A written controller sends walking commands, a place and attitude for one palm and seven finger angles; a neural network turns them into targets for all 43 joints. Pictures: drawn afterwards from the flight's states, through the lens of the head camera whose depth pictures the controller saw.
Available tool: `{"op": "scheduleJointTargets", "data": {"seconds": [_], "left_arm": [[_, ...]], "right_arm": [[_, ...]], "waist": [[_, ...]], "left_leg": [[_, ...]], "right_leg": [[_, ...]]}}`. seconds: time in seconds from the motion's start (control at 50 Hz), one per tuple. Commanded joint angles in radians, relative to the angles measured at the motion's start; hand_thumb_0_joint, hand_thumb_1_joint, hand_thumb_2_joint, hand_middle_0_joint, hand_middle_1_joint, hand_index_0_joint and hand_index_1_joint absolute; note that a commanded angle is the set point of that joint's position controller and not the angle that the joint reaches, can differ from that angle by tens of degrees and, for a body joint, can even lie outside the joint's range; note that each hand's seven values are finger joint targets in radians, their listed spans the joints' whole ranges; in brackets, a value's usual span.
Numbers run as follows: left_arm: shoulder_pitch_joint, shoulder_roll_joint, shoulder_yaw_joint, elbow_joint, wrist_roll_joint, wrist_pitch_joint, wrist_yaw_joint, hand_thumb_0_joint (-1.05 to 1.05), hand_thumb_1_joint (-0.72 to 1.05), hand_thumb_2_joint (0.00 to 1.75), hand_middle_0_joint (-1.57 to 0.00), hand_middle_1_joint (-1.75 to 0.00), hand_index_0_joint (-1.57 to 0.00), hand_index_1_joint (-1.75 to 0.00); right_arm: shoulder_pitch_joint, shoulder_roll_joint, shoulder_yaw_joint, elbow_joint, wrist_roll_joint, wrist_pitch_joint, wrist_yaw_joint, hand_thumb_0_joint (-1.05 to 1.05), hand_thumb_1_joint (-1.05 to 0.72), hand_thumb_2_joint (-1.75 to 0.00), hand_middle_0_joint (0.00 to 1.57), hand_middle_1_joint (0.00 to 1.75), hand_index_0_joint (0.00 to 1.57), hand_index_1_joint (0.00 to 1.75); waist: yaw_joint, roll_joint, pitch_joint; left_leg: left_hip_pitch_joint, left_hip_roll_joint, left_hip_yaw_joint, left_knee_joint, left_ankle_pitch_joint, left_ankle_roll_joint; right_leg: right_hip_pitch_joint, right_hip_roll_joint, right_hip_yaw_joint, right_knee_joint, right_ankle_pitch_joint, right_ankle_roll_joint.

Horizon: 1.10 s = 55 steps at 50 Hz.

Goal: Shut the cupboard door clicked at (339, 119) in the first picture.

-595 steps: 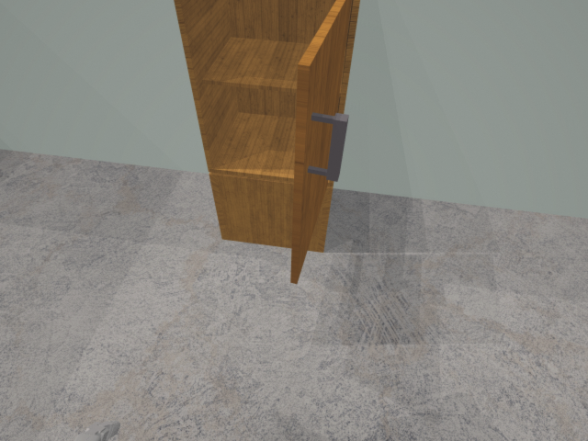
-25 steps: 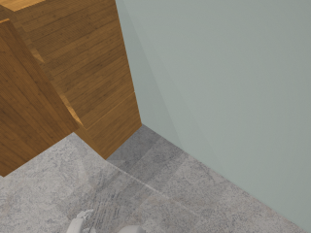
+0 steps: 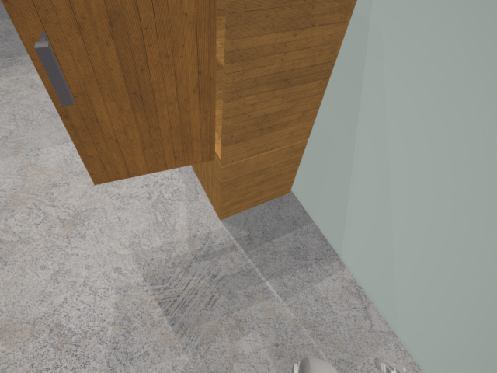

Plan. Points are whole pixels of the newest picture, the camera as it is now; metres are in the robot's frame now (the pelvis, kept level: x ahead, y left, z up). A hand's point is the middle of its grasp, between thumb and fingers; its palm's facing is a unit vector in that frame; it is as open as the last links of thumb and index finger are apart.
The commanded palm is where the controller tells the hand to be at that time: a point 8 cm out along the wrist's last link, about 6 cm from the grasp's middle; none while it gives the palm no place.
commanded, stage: turn to face it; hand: left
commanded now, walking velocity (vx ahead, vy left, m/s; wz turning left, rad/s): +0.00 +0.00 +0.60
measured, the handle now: (55, 70) +0.64 +0.48 +0.07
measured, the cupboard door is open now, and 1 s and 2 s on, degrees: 83 83 83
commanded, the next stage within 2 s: take the last steps up to it in 0.62 s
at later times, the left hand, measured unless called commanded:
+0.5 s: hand out of the picture +0.04 +0.19 -0.14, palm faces +0.26 -0.92 -0.30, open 7.4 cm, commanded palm none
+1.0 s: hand out of the picture -0.20 +0.12 -0.18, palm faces +0.50 -0.84 -0.21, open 7.4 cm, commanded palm none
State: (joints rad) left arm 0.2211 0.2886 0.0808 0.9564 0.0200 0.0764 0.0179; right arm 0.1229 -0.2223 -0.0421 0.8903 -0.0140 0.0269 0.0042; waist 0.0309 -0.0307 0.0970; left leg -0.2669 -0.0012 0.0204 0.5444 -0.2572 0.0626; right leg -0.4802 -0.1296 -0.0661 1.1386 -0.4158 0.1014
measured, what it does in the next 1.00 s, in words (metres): steps on the spot, turning left: right foot, then left foot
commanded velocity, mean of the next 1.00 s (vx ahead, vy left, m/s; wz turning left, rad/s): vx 0.09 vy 0.00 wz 0.28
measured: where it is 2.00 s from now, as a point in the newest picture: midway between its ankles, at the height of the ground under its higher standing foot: outside the picture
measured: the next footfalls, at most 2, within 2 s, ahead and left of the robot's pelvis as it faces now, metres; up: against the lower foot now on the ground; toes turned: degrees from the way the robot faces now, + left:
right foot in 0.50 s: +0.02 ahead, -0.16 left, +0.00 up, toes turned +16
left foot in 0.96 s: -0.14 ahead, +0.07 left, +0.00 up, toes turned +27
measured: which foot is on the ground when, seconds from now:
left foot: down 0.00-0.50, up 0.52-0.94, down 0.96-1.00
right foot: up 0.00-0.48, down 0.50-0.96, up 0.98-1.00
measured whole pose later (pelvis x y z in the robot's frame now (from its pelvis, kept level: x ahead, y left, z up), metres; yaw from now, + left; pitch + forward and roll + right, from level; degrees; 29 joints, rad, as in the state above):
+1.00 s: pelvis -0.08 -0.04 -0.01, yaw +24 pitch -1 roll +1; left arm 0.38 0.21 0.04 1.07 0.02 0.03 0.01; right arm 0.18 -0.19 -0.04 0.99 -0.02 -0.01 0.00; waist 0.06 -0.04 0.03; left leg -0.12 0.01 0.05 0.49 -0.37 0.00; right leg -0.31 -0.10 -0.09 0.73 -0.43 0.03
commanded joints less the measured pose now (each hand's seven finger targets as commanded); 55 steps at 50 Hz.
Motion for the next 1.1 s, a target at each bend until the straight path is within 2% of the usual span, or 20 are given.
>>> {"op": "scheduleJointTargets", "data": {"seconds": [0.0,0.28,0.36,0.42,0.44,0.46,0.48,0.5,0.52,0.58,0.7,0.8,0.84,0.88,0.9,0.92,0.94,0.96,1.02,1.08], "left_arm": [[-0.020,0.072,0.019,-0.080,-0.002,-0.037,-0.002,0.00,0.90,0.90,-0.20,-0.30,-0.20,-0.30],[-0.162,0.054,0.010,-0.141,-0.009,-0.042,0.017,0.00,0.90,0.90,-0.20,-0.30,-0.20,-0.30],[-0.098,0.033,0.003,-0.130,-0.017,-0.039,0.023,0.00,0.90,0.90,-0.20,-0.30,-0.20,-0.30],[-0.013,0.039,0.008,-0.109,-0.022,-0.046,0.026,0.00,0.90,0.90,-0.20,-0.30,-0.20,-0.30],[0.031,0.057,0.014,-0.095,-0.021,-0.049,0.028,0.00,0.90,0.90,-0.20,-0.30,-0.20,-0.30],[0.054,0.114,0.028,-0.093,-0.009,-0.056,0.032,0.00,0.90,0.90,-0.20,-0.30,-0.20,-0.30],[0.020,0.190,0.041,-0.121,0.009,-0.060,0.035,0.00,0.90,0.90,-0.20,-0.30,-0.20,-0.30],[-0.063,0.171,0.026,-0.147,-0.002,-0.054,0.037,0.00,0.90,0.90,-0.20,-0.30,-0.20,-0.30],[-0.144,0.127,0.020,-0.164,-0.003,-0.060,0.037,0.00,0.90,0.90,-0.20,-0.30,-0.20,-0.30],[-0.174,0.062,0.001,-0.148,-0.007,-0.075,0.028,0.00,0.90,0.90,-0.20,-0.30,-0.20,-0.30],[0.047,0.079,0.004,-0.066,0.005,-0.086,0.021,0.00,0.90,0.90,-0.20,-0.30,-0.20,-0.30],[0.165,0.101,0.009,0.000,0.015,-0.094,0.006,0.00,0.90,0.90,-0.20,-0.30,-0.20,-0.30],[0.160,0.098,0.007,0.015,0.015,-0.097,0.001,0.00,0.90,0.90,-0.20,-0.30,-0.20,-0.30],[0.119,0.080,0.004,0.027,0.002,-0.093,-0.001,0.00,0.90,0.90,-0.20,-0.30,-0.20,-0.30],[0.103,0.036,-0.006,0.022,-0.008,-0.090,-0.004,0.00,0.90,0.90,-0.20,-0.30,-0.20,-0.30],[0.088,-0.028,-0.021,0.002,-0.013,-0.088,-0.011,0.00,0.90,0.90,-0.20,-0.30,-0.20,-0.30],[0.009,-0.030,-0.029,-0.027,-0.001,-0.092,-0.011,0.00,0.90,0.90,-0.20,-0.30,-0.20,-0.30],[-0.031,-0.016,-0.023,-0.040,0.003,-0.095,-0.016,0.00,0.90,0.90,-0.20,-0.30,-0.20,-0.30],[-0.026,-0.012,-0.019,0.019,0.005,-0.090,-0.033,0.00,0.90,0.90,-0.20,-0.30,-0.20,-0.30],[0.015,-0.030,-0.020,0.047,0.000,-0.090,-0.043,0.00,0.90,0.90,-0.20,-0.30,-0.20,-0.30]], "right_arm": [[0.054,-0.198,-0.056,-0.046,0.001,-0.017,-0.016,0.00,-0.90,-0.90,0.20,0.30,0.20,0.30],[0.176,-0.182,-0.072,-0.006,-0.013,-0.001,-0.019,0.00,-0.90,-0.90,0.20,0.30,0.20,0.30],[0.149,-0.183,-0.075,-0.009,-0.016,0.012,-0.016,0.00,-0.90,-0.90,0.20,0.30,0.20,0.30],[0.123,-0.167,-0.075,-0.011,-0.011,0.019,-0.010,0.00,-0.90,-0.90,0.20,0.30,0.20,0.30],[0.109,-0.151,-0.074,-0.013,-0.006,0.023,-0.007,0.00,-0.90,-0.90,0.20,0.30,0.20,0.30],[0.116,-0.103,-0.071,-0.016,0.002,0.027,-0.004,0.00,-0.90,-0.90,0.20,0.30,0.20,0.30],[0.125,-0.066,-0.066,-0.033,0.007,0.022,-0.008,0.00,-0.90,-0.90,0.20,0.30,0.20,0.30],[0.103,-0.124,-0.081,-0.032,-0.010,0.024,-0.008,0.00,-0.90,-0.90,0.20,0.30,0.20,0.30],[0.136,-0.114,-0.081,-0.013,-0.015,0.036,-0.001,0.00,-0.90,-0.90,0.20,0.30,0.20,0.30],[0.202,-0.088,-0.076,0.030,-0.013,0.045,0.009,0.00,-0.90,-0.90,0.20,0.30,0.20,0.30],[0.071,-0.070,-0.054,0.016,-0.006,0.029,0.004,0.00,-0.90,-0.90,0.20,0.30,0.20,0.30],[0.006,-0.046,-0.030,0.008,-0.007,-0.001,0.011,0.00,-0.90,-0.90,0.20,0.30,0.20,0.30],[0.047,-0.036,-0.022,0.026,-0.004,-0.019,0.010,0.00,-0.90,-0.90,0.20,0.30,0.20,0.30],[0.149,-0.030,-0.017,0.075,-0.002,-0.037,0.002,0.00,-0.90,-0.90,0.20,0.30,0.20,0.30],[0.208,-0.072,-0.024,0.101,0.000,-0.050,-0.010,0.00,-0.90,-0.90,0.20,0.30,0.20,0.30],[0.273,-0.164,-0.047,0.118,-0.007,-0.054,-0.019,0.00,-0.90,-0.90,0.20,0.30,0.20,0.30],[0.319,-0.210,-0.053,0.121,-0.010,-0.043,-0.023,0.00,-0.90,-0.90,0.20,0.30,0.20,0.30],[0.302,-0.205,-0.047,0.114,-0.016,-0.038,-0.025,0.00,-0.90,-0.90,0.20,0.30,0.20,0.30],[0.226,-0.105,-0.019,0.117,-0.013,-0.057,-0.035,0.00,-0.90,-0.90,0.20,0.30,0.20,0.30],[0.242,-0.089,-0.017,0.126,-0.008,-0.077,-0.040,0.00,-0.90,-0.90,0.20,0.30,0.20,0.30]], "waist": [[-0.037,0.158,-0.123],[-0.085,0.157,-0.134],[-0.058,0.162,-0.153],[-0.023,0.165,-0.151],[-0.002,0.141,-0.144],[0.007,-0.017,-0.141],[0.010,-0.245,-0.119],[-0.014,-0.118,-0.064],[-0.066,-0.069,-0.050],[-0.103,-0.101,-0.004],[-0.001,-0.170,-0.026],[0.054,-0.198,-0.068],[0.035,-0.188,-0.089],[-0.021,-0.137,-0.105],[-0.051,0.002,-0.129],[-0.093,0.282,-0.134],[-0.126,0.318,-0.047],[-0.122,0.221,0.010],[-0.080,0.226,0.109],[-0.052,0.185,0.086]], "left_leg": [[0.146,0.204,-0.251,-0.239,0.385,0.058],[0.156,0.201,-0.541,-0.253,0.214,0.119],[0.054,0.176,-0.567,-0.259,0.127,0.109],[-0.073,0.114,-0.531,-0.254,0.032,0.053],[-0.164,0.076,-0.486,-0.231,-0.058,0.013],[-0.296,-0.009,-0.368,-0.061,-0.182,-0.043],[-0.395,-0.138,-0.157,0.256,-0.252,-0.108],[-0.316,-0.084,-0.172,0.455,-0.276,-0.096],[-0.267,-0.064,-0.173,0.565,-0.212,-0.095],[-0.242,-0.030,-0.107,0.688,-0.090,-0.113],[-0.244,0.002,-0.057,0.477,-0.153,-0.138],[-0.150,0.006,0.018,0.201,-0.235,-0.114],[-0.051,-0.009,0.047,0.071,-0.214,-0.095],[0.191,-0.022,0.073,-0.174,-0.074,-0.081],[0.350,0.059,-0.011,-0.253,-0.057,-0.061],[0.456,0.286,-0.306,-0.312,-0.148,0.010],[0.405,0.401,-0.415,-0.362,-0.134,0.089],[0.330,0.421,-0.393,-0.368,-0.132,0.131],[0.231,0.319,-0.244,-0.375,0.052,0.096],[0.253,0.266,-0.135,-0.355,0.283,0.086]], "right_leg": [[-0.073,0.010,0.063,0.017,0.090,0.010],[-0.008,0.081,0.117,-0.238,-0.025,-0.011],[0.152,0.122,0.108,-0.388,-0.022,-0.039],[0.354,0.146,0.078,-0.617,0.084,-0.058],[0.467,0.124,0.084,-0.747,0.134,-0.071],[0.551,-0.033,0.237,-0.876,0.009,-0.124],[0.490,-0.304,0.520,-0.984,-0.116,-0.242],[0.244,-0.360,0.475,-0.988,-0.050,-0.282],[0.150,-0.284,0.385,-0.978,-0.020,-0.268],[0.122,-0.147,0.189,-0.907,0.165,-0.211],[0.314,-0.162,0.183,-0.839,0.341,-0.231],[0.397,-0.180,0.228,-0.872,0.171,-0.237],[0.370,-0.161,0.215,-0.857,0.127,-0.230],[0.235,-0.103,0.142,-0.774,0.036,-0.173],[0.112,-0.054,0.078,-0.652,0.005,-0.131],[-0.101,0.049,-0.033,-0.428,-0.072,-0.079],[-0.217,0.064,-0.047,-0.283,-0.151,-0.071],[-0.233,0.032,-0.004,-0.198,-0.114,-0.083],[-0.217,0.002,0.032,-0.092,0.041,-0.075],[-0.195,0.017,0.001,-0.080,0.112,-0.063]]}}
